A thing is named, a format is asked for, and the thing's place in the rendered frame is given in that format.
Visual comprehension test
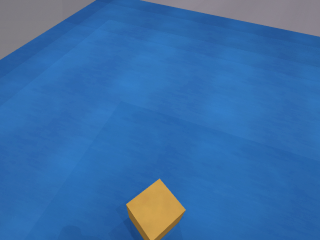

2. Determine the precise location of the carton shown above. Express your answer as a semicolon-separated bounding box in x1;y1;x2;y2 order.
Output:
126;179;186;240

